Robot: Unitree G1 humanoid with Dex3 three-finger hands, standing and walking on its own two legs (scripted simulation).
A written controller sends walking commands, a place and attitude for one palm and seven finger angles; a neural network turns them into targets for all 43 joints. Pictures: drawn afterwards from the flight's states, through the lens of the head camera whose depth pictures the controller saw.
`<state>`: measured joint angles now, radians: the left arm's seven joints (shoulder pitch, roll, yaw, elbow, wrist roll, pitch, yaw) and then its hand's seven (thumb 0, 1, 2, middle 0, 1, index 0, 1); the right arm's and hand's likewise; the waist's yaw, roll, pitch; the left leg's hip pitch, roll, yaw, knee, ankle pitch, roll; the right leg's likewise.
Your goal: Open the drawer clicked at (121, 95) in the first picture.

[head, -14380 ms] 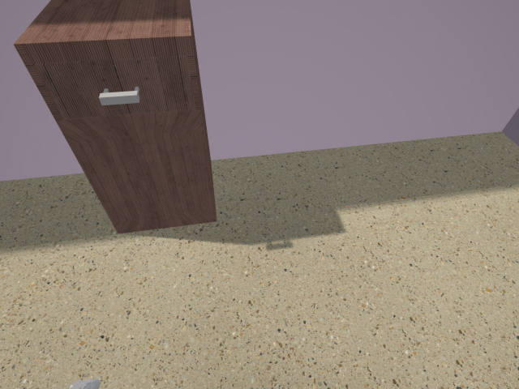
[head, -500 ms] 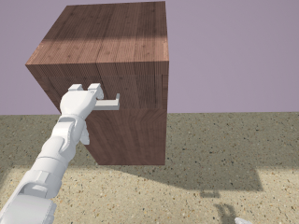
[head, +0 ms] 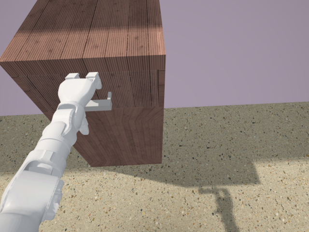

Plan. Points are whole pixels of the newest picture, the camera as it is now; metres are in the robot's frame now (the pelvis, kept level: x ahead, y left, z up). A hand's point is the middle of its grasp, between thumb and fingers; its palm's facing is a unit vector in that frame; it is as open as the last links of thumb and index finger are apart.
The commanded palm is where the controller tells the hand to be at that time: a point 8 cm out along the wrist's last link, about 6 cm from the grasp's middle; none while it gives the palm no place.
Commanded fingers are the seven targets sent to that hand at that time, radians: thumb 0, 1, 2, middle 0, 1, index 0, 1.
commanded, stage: move the hooked fingers above the handle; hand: left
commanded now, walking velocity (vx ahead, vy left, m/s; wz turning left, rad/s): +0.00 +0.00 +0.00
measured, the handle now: (95, 100) +0.52 +0.20 -0.02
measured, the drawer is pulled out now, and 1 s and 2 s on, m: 0.00 0.00 0.00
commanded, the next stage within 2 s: lower the fingers behind the handle in 0.86 s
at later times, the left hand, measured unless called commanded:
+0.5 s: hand (88, 99) +0.48 +0.20 +0.04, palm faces -0.07 -0.02 -1.00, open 13.8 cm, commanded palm +0.46 +0.20 +0.09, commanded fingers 0.00 -0.50 0.30 -0.30 -1.20 -0.30 -1.20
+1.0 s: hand (87, 99) +0.48 +0.20 +0.04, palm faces -0.05 -0.02 -1.00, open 13.7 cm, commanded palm +0.46 +0.20 +0.09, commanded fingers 0.00 -0.50 0.30 -0.30 -1.20 -0.30 -1.20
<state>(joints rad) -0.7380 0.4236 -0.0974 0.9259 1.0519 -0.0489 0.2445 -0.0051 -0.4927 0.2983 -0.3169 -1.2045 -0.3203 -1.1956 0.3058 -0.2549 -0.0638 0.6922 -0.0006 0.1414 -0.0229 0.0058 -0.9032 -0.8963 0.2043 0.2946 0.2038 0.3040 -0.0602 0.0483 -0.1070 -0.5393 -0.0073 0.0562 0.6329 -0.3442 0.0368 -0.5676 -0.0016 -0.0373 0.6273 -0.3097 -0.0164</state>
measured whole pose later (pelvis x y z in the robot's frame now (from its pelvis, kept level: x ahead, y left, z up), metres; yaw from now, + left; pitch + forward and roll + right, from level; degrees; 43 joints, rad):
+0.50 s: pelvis -0.01 +0.00 +0.00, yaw +0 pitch +17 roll -1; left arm -0.85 0.44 -0.08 1.08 1.07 -0.03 0.28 0.00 -0.49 0.30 -0.33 -1.21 -0.33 -1.21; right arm 0.35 -0.25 -0.05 0.71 -0.01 0.13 -0.02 0.00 -0.90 -0.90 0.21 0.29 0.20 0.30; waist -0.11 0.05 -0.12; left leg -0.61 0.00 0.06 0.67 -0.35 0.04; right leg -0.63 0.00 -0.03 0.65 -0.30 -0.01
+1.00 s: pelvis -0.01 +0.00 -0.01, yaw +0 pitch +17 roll -1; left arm -0.85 0.44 -0.09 1.08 1.07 -0.03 0.30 0.00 -0.49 0.30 -0.34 -1.21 -0.34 -1.21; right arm 0.33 -0.26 -0.05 0.70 -0.01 0.13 -0.02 0.00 -0.90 -0.90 0.20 0.29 0.20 0.30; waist -0.10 0.05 -0.12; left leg -0.62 0.00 0.05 0.68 -0.35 0.04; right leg -0.64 0.00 -0.04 0.65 -0.31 -0.01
